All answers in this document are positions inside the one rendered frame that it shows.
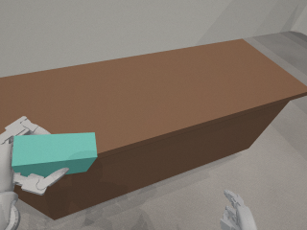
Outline left robot hand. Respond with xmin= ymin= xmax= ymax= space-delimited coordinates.
xmin=0 ymin=116 xmax=70 ymax=196

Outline sponge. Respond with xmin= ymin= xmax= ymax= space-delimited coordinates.
xmin=12 ymin=132 xmax=98 ymax=178

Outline robot left forearm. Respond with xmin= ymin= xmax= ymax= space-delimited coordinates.
xmin=0 ymin=191 xmax=21 ymax=230

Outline right robot hand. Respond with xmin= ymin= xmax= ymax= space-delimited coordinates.
xmin=220 ymin=189 xmax=258 ymax=230

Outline table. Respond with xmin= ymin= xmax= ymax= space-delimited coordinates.
xmin=0 ymin=38 xmax=307 ymax=220

